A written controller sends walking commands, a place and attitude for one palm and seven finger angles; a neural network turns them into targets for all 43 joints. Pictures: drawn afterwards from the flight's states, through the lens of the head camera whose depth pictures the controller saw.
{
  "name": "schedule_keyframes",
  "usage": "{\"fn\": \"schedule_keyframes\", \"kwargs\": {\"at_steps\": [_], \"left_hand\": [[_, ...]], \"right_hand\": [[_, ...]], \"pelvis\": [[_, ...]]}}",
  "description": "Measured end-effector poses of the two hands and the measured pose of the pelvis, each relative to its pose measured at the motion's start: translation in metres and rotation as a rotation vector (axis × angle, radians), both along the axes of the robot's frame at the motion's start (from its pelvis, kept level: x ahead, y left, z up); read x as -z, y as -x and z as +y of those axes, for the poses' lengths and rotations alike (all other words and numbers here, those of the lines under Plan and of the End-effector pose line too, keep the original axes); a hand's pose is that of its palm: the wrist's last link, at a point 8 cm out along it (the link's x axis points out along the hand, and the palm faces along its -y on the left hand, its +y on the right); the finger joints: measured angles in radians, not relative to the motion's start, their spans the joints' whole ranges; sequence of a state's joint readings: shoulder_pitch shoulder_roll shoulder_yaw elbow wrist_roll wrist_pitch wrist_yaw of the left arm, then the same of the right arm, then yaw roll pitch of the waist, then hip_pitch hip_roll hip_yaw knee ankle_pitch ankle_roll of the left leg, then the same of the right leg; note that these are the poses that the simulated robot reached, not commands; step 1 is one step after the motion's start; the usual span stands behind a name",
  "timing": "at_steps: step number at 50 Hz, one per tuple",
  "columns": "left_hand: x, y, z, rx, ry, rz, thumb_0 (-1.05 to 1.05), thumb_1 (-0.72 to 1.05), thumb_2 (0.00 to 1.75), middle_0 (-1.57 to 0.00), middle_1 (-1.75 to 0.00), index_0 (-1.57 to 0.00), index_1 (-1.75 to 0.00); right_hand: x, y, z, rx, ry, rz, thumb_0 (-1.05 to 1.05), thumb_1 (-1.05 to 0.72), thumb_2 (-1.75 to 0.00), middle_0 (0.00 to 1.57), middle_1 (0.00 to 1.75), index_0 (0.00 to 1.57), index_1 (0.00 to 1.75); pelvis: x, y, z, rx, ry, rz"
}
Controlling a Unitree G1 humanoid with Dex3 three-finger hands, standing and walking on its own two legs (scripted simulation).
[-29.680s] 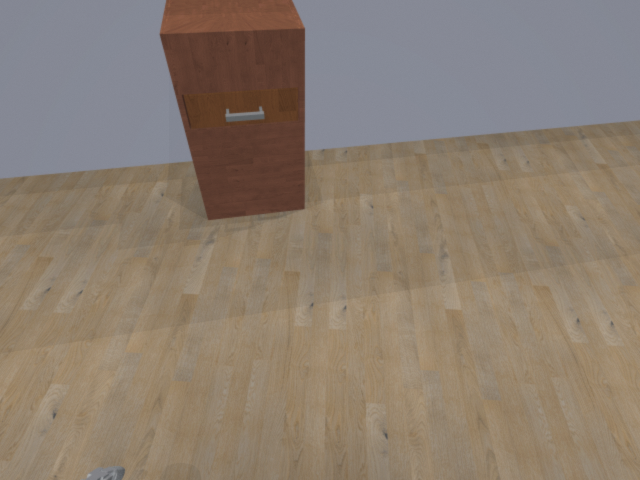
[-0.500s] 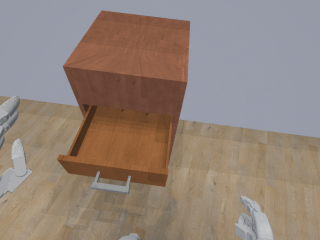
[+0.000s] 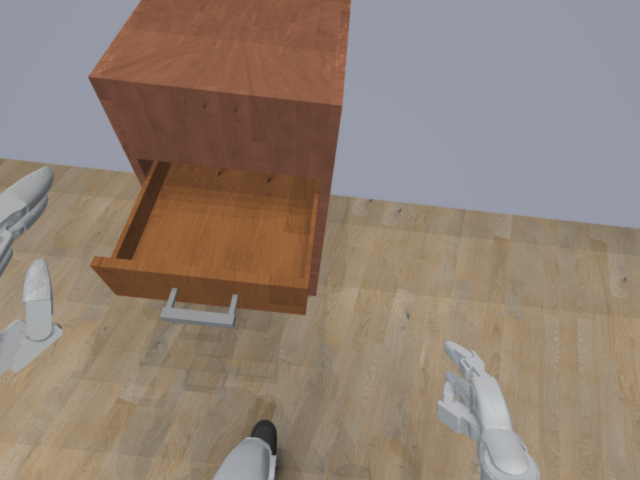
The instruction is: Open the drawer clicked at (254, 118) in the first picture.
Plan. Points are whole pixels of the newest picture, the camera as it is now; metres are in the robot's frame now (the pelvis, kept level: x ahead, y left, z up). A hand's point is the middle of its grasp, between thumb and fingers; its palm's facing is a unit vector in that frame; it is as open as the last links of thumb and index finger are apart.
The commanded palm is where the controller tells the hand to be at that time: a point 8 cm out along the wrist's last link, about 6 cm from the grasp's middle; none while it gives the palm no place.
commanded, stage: stop stepping back and stand still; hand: left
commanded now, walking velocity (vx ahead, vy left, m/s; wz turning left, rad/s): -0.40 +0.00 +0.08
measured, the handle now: (201, 307) +0.40 +0.24 -0.23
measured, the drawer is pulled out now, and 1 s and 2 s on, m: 0.26 0.26 0.26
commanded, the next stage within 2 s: let the arm hang, fingers relaxed in 1.40 s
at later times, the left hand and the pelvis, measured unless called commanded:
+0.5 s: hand out of the picture +0.08 +0.19 +0.19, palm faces +0.35 -0.78 -0.51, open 7.4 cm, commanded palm +0.03 +0.24 +0.19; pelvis -0.08 -0.05 +0.02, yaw +5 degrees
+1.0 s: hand out of the picture +0.06 +0.25 +0.17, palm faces +0.42 -0.80 -0.44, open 7.4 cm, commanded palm -0.01 +0.28 +0.19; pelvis -0.11 -0.01 +0.02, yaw +6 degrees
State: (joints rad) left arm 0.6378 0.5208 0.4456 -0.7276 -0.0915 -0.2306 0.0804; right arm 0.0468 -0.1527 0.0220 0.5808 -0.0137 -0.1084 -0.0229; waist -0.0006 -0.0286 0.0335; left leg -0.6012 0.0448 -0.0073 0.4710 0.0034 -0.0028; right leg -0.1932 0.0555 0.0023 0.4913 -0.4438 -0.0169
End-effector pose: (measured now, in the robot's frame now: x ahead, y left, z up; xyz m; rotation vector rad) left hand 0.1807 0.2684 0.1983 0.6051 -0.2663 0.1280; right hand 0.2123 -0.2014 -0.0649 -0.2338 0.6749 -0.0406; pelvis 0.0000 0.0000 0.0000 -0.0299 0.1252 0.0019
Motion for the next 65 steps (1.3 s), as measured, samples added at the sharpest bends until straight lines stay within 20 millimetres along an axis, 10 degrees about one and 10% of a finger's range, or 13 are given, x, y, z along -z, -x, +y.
{"fn": "schedule_keyframes", "kwargs": {"at_steps": [12,21,27,51,65], "left_hand": [[0.010,0.078,-0.008,-0.219,0.055,0.027,0.01,0.89,0.90,-0.22,-0.30,-0.22,-0.30],[0.003,0.119,-0.047,-0.161,0.057,0.042,0.01,0.89,0.90,-0.22,-0.30,-0.22,-0.30],[-0.007,0.140,-0.036,-0.240,0.040,0.009,0.01,0.89,0.90,-0.22,-0.30,-0.22,-0.30],[0.013,0.158,0.016,-0.276,0.142,0.016,0.01,0.89,0.90,-0.21,-0.30,-0.21,-0.30],[0.012,0.155,0.031,-0.244,0.122,0.060,0.01,0.89,0.90,-0.21,-0.30,-0.21,-0.30]], "right_hand": [[0.004,0.086,-0.067,0.145,0.037,0.090,0.02,-0.91,-0.90,0.20,0.30,0.20,0.29],[0.006,0.134,-0.079,0.107,0.002,0.093,0.01,-0.91,-0.90,0.20,0.30,0.20,0.29],[0.005,0.159,-0.083,0.126,-0.003,0.158,0.02,-0.91,-0.90,0.20,0.30,0.20,0.29],[-0.010,0.134,-0.002,-0.003,-0.020,0.052,0.01,-0.91,-0.90,0.20,0.30,0.20,0.29],[-0.008,0.146,0.006,0.018,0.009,0.103,0.01,-0.91,-0.90,0.20,0.30,0.21,0.30]], "pelvis": [[-0.005,0.035,-0.026,-0.047,-0.029,-0.065],[-0.008,0.078,-0.050,-0.083,-0.030,-0.096],[-0.021,0.084,-0.051,-0.081,-0.073,-0.093],[-0.016,0.106,-0.006,-0.101,-0.020,-0.122],[-0.020,0.109,0.010,-0.098,-0.015,-0.108]]}}
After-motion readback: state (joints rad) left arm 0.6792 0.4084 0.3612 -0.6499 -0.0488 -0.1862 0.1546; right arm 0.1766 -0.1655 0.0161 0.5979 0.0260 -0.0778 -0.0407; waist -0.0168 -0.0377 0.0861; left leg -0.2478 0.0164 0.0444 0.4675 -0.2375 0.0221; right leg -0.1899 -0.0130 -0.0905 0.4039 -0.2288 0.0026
